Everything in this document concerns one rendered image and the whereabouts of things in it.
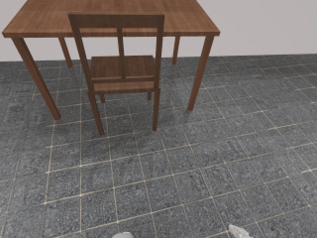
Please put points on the table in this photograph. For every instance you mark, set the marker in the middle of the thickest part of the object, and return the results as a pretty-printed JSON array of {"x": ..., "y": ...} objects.
[{"x": 49, "y": 19}]

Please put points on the right robot hand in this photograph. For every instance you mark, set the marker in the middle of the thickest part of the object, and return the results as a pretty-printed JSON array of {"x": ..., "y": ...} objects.
[{"x": 239, "y": 232}]

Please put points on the chair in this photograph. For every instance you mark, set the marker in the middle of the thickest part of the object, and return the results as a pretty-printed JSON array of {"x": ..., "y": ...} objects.
[{"x": 119, "y": 74}]

